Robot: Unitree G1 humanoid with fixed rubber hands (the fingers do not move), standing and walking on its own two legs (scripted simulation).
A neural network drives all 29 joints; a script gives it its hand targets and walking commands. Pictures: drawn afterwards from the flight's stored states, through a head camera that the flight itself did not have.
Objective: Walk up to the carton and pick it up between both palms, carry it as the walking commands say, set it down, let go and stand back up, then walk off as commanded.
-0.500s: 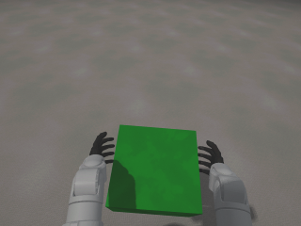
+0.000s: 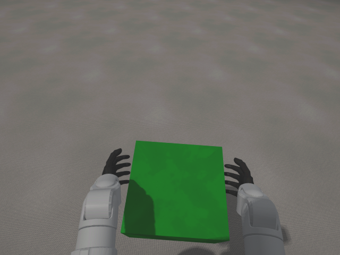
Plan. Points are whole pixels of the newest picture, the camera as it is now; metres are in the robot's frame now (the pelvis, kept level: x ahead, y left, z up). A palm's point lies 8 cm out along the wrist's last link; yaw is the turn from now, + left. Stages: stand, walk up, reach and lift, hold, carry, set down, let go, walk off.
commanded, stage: hold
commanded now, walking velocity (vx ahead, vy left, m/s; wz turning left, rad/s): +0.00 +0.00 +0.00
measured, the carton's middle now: (175, 192) +0.31 +0.00 -0.04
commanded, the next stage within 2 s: set down in 0.14 s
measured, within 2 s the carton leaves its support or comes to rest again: neither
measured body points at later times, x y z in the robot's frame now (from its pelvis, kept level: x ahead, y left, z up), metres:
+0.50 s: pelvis +0.04 -0.01 +0.01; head +0.01 +0.00 +0.46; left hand +0.35 +0.15 +0.02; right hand +0.32 -0.18 +0.01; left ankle +0.07 +0.10 -0.73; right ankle +0.02 -0.12 -0.73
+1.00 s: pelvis +0.01 +0.00 -0.02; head +0.10 +0.00 +0.42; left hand +0.36 +0.13 -0.06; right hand +0.34 -0.19 -0.07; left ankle +0.07 +0.10 -0.73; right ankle +0.02 -0.12 -0.73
